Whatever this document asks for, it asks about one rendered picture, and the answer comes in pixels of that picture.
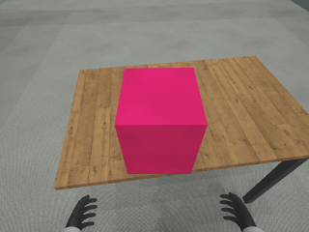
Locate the robot right hand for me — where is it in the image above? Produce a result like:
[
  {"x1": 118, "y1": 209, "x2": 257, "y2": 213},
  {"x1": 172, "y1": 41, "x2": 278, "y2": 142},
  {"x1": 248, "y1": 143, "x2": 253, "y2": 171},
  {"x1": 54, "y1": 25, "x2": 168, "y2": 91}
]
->
[{"x1": 219, "y1": 192, "x2": 257, "y2": 232}]

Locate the robot left hand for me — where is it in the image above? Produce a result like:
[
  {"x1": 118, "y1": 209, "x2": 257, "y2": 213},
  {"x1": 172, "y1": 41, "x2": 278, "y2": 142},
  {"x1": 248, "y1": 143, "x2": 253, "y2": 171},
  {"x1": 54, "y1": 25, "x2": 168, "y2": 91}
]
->
[{"x1": 65, "y1": 194, "x2": 98, "y2": 231}]

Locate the carton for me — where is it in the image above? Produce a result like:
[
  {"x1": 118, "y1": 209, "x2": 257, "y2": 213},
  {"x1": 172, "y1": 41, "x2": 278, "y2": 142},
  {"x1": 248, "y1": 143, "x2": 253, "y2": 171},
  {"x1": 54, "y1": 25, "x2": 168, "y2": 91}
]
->
[{"x1": 115, "y1": 68, "x2": 208, "y2": 174}]

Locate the table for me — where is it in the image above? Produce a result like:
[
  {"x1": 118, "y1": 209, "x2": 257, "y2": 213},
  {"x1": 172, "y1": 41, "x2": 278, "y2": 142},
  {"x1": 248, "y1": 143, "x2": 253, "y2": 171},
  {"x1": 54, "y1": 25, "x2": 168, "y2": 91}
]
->
[{"x1": 53, "y1": 55, "x2": 309, "y2": 204}]

